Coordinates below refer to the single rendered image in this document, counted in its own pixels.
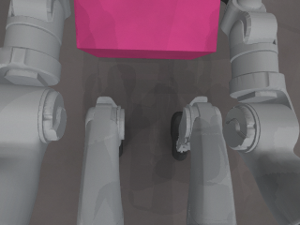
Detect left robot foot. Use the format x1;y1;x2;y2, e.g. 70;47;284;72
119;140;123;157

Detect robot foot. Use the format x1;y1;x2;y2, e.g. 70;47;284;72
171;112;188;161
119;140;123;157

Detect robot right upper arm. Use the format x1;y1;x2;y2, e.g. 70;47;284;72
222;102;300;225

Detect right robot foot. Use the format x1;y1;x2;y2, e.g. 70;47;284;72
171;112;188;161

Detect robot left upper arm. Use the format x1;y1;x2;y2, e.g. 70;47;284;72
0;83;67;225

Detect right robot forearm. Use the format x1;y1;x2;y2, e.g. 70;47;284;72
220;0;300;132

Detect carton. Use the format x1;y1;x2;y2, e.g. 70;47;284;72
74;0;220;60

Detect left robot forearm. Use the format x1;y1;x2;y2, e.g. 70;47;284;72
0;0;71;87

